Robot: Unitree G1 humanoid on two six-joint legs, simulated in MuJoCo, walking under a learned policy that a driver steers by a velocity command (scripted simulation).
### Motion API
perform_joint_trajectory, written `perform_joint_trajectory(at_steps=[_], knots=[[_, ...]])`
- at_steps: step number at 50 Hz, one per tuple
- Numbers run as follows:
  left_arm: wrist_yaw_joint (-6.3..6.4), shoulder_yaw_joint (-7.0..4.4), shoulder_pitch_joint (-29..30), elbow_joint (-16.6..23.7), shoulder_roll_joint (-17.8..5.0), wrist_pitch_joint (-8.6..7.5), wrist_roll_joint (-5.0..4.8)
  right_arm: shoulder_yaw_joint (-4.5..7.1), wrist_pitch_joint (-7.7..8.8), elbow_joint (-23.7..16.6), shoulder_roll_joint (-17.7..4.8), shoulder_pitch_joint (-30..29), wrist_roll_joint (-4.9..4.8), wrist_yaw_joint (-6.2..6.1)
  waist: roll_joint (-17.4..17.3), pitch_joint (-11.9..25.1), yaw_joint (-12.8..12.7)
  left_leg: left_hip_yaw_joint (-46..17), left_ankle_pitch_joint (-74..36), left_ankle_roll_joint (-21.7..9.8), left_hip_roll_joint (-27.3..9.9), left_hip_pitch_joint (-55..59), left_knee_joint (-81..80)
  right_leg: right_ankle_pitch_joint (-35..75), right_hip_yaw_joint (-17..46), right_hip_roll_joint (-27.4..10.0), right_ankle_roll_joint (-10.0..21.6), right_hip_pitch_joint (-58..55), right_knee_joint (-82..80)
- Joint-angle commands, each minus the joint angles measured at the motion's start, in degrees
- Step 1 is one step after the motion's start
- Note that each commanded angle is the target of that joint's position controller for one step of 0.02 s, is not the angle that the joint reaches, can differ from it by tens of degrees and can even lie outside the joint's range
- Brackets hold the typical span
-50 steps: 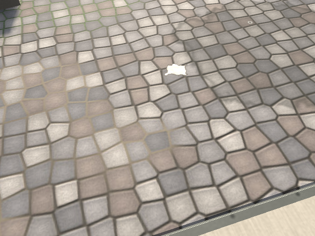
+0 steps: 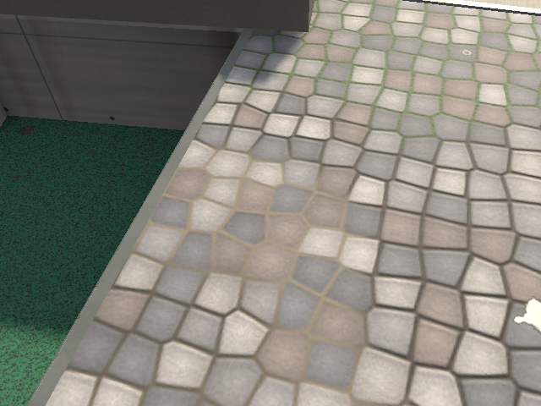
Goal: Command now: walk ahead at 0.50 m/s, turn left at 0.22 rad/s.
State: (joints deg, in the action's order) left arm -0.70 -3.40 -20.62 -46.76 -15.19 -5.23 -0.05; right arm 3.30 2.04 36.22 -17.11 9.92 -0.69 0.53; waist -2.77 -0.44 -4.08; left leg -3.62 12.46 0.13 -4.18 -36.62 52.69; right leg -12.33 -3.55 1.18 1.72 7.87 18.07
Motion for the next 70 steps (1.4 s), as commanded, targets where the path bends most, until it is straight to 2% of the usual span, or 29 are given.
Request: perform_joint_trajectory(at_steps=[1,7,10,11,12,13,14,16,20,30,33,35,36,37,38,39,40,42,47,52,58,61,62,63,64,65,66,68,70], knots=[[0.23,-2.18,4.04,3.36,-10.20,-0.61,-0.73,-0.58,1.44,-4.17,-0.64,-4.30,0.01,0.79,7.02,-0.69,1.03,1.74,-8.11,0.16,-0.77,0.62,-10.39,13.24,8.66,-13.40,9.67,-0.60,-8.72],[0.19,-2.57,-0.42,-0.16,-12.51,1.03,-1.89,0.00,2.09,-6.24,-2.63,-10.05,-0.59,1.79,8.35,-2.00,0.40,4.14,-6.51,-2.68,1.81,5.94,-21.14,17.96,8.02,-16.45,7.60,-6.62,-4.96],[0.71,-1.58,0.50,-0.33,-10.68,1.38,-1.48,3.08,1.80,-1.27,-8.19,7.31,0.36,0.87,6.26,8.61,9.90,4.33,-8.52,-7.12,2.77,33.65,-24.26,31.49,1.75,-11.31,3.36,0.19,16.90],[0.58,0.25,-2.10,2.01,-5.68,0.59,0.09,4.33,1.35,-0.57,-14.12,15.26,1.60,0.08,-4.99,17.59,10.90,-17.16,-6.75,-14.17,-12.39,54.54,-23.86,10.91,-1.03,-5.26,-0.51,19.51,39.06],[0.42,0.87,-3.14,1.98,-4.73,-0.52,-0.25,3.99,1.21,0.08,-13.47,16.41,0.57,0.29,-12.95,22.61,10.23,-37.50,1.31,-19.66,-18.78,59.37,-32.98,-20.12,5.39,0.25,-1.63,31.56,51.85],[0.00,-0.62,0.49,2.64,-9.84,-1.14,-1.75,2.74,1.39,0.08,-9.93,13.85,0.22,0.54,-7.69,15.39,10.58,-32.92,6.42,-17.59,-16.99,54.23,-34.57,-18.71,8.50,-3.30,-1.05,37.72,56.51],[-0.16,-0.59,4.48,3.77,-9.96,-1.36,-2.32,2.07,1.54,-0.13,-7.99,10.66,0.18,0.59,-5.46,9.23,9.48,-24.99,4.75,-15.86,-14.52,46.99,-35.35,-13.87,7.08,-5.74,-0.45,38.69,55.45],[0.18,-0.82,5.73,3.58,-8.95,-0.67,-0.70,1.10,2.09,-0.17,-4.85,4.98,0.85,1.03,-2.45,3.17,5.60,-16.01,-3.94,-14.17,-10.11,33.90,-38.95,-6.62,6.97,-9.01,-0.95,33.38,48.70],[0.34,-0.33,5.36,3.04,-5.85,1.32,-0.27,1.54,3.56,1.40,-5.33,3.79,0.82,1.15,-2.03,1.23,2.74,-8.45,-13.21,-15.22,-8.41,26.45,-43.88,0.16,6.56,-9.50,-2.90,29.36,42.33],[-1.71,0.78,22.41,7.85,-4.80,0.33,-0.84,2.70,2.36,7.53,-8.94,11.88,-0.43,-0.22,-0.57,-3.36,7.90,-1.88,-12.23,-11.63,-9.22,33.03,-42.92,15.47,5.12,-5.95,-1.36,27.09,14.43],[-2.15,0.21,20.75,7.94,-6.43,0.00,-0.68,3.09,1.45,8.75,-9.66,11.82,-0.62,-0.66,-1.56,-2.02,6.09,-2.51,-19.26,-10.08,-10.76,37.91,-38.41,8.99,4.13,-4.62,0.91,23.50,11.73],[-1.59,-1.77,8.77,4.35,-9.75,-0.10,-0.35,2.57,0.78,8.82,-8.61,10.81,-0.44,-0.97,-0.93,5.43,0.02,1.17,-33.77,-7.55,-6.45,35.96,-23.77,8.70,1.12,-1.62,3.66,6.14,9.68],[-1.04,-3.03,-1.12,2.46,-14.03,0.01,0.14,1.25,0.74,7.51,-5.80,11.57,0.75,-1.24,4.86,13.99,-3.27,4.08,-21.64,-5.19,-2.98,25.91,-6.56,11.88,11.25,-10.79,7.19,-10.47,11.52],[-1.18,-3.97,-4.18,1.27,-18.59,0.37,0.06,-0.69,1.91,6.59,0.92,19.03,0.76,-0.62,20.45,20.44,0.49,3.93,15.31,-0.88,7.75,2.16,13.63,-0.90,38.52,-23.14,16.92,-29.23,5.40],[-1.33,-2.51,-4.49,1.55,-12.82,0.33,-0.87,0.36,2.96,7.46,-4.40,15.41,-0.21,-0.43,15.14,20.12,-2.43,-3.75,21.10,-1.28,6.18,-4.87,20.33,-11.85,44.96,-22.60,16.33,-28.95,-0.43],[-1.20,-1.70,-0.34,2.23,-10.64,0.16,-0.68,1.25,3.56,5.69,-7.37,9.76,-1.51,-0.20,11.96,11.54,-2.02,-2.89,16.42,-2.10,3.24,-8.83,21.34,-11.55,37.01,-21.00,13.67,-22.19,-1.49],[-1.10,-1.28,3.61,2.95,-9.36,0.17,-0.24,1.05,3.73,4.90,-6.91,6.45,-1.26,-0.49,7.59,7.18,-0.50,-1.22,11.10,-2.33,0.33,-7.54,18.95,-6.92,30.75,-18.79,12.22,-14.64,-2.24],[-1.02,-0.45,7.77,3.45,-6.69,-0.11,0.80,1.43,3.21,4.96,-6.18,5.99,-0.08,-0.82,8.04,3.11,2.85,-1.22,5.06,-1.86,-2.89,-1.78,13.31,2.96,23.27,-15.38,11.23,-3.82,-5.22],[-0.40,-1.15,6.27,1.47,-8.66,-0.89,0.24,0.73,1.43,4.25,-2.82,3.41,0.50,-0.91,6.16,0.29,4.02,-0.21,-2.72,0.56,-4.06,-2.19,3.33,11.81,15.36,-14.34,12.88,1.08,-10.56],[0.39,-1.34,2.73,-0.53,-9.78,-0.22,-0.48,-0.03,2.18,2.61,-1.04,-5.47,0.35,-0.08,5.85,-1.75,1.05,1.92,-17.10,0.84,-2.27,-0.37,-13.28,13.62,8.39,-11.62,10.06,-0.18,-11.18],[0.88,-1.82,-2.35,-3.60,-10.82,1.55,-1.34,-0.05,3.17,-0.47,-1.70,-13.93,-0.21,1.53,6.18,-4.18,-1.05,1.99,-13.78,-1.15,-0.40,-1.54,-22.08,15.40,9.98,-15.70,9.10,-9.50,-7.00],[1.30,-2.28,-0.24,-3.62,-12.00,2.34,-1.61,1.15,3.73,0.81,-4.20,-7.66,0.01,1.67,7.53,-0.66,3.82,3.38,-8.74,-3.14,2.35,9.81,-25.30,27.32,10.69,-15.45,7.38,-9.95,0.80],[1.35,-1.87,0.72,-3.19,-10.91,2.66,-1.48,2.56,3.78,3.36,-6.58,0.46,0.26,1.31,5.88,4.94,7.86,4.62,-10.76,-4.63,3.38,22.33,-26.26,32.85,8.57,-12.32,5.75,-7.03,9.94],[1.36,-0.67,0.99,-1.75,-7.90,2.63,-0.45,3.87,3.68,5.50,-10.36,11.04,1.05,0.74,2.02,13.90,11.88,-2.99,-13.58,-7.75,-4.59,40.92,-23.13,22.08,6.40,-8.75,3.55,3.81,25.55],[0.95,1.47,-7.49,-1.21,-0.68,1.65,-0.13,4.80,3.09,6.74,-14.78,14.89,0.76,0.60,-12.48,22.60,8.74,-27.05,-5.29,-16.14,-19.27,62.53,-26.28,-14.56,3.62,0.89,-0.67,26.69,46.50],[0.67,0.34,-5.22,-2.46,-5.45,0.94,-1.53,3.75,2.84,6.37,-9.68,16.04,0.33,0.61,-9.71,24.39,11.28,-35.91,6.57,-16.57,-19.94,60.57,-32.43,-20.80,11.07,-0.29,-0.43,32.60,54.83],[0.65,-0.97,0.92,-0.51,-9.32,0.67,-2.96,2.83,3.03,6.04,-7.21,11.48,0.46,0.45,-6.19,13.88,10.93,-27.86,9.03,-13.84,-17.79,52.32,-34.60,-16.30,10.94,-2.97,0.22,36.51,56.96],[1.06,-1.39,5.52,0.59,-8.57,1.01,-2.08,1.79,3.32,5.83,-3.40,3.78,1.11,0.55,-3.07,4.51,7.51,-15.80,3.06,-11.52,-13.69,37.03,-38.88,-7.46,9.38,-7.15,0.19,33.42,53.00],[1.08,-1.78,3.00,-0.23,-6.50,2.42,-2.06,1.61,4.12,6.34,-1.45,0.88,1.60,0.59,-4.53,2.24,4.47,-8.31,-2.17,-10.39,-11.26,29.91,-42.64,-3.59,10.02,-8.88,-0.09,27.26,50.07]])
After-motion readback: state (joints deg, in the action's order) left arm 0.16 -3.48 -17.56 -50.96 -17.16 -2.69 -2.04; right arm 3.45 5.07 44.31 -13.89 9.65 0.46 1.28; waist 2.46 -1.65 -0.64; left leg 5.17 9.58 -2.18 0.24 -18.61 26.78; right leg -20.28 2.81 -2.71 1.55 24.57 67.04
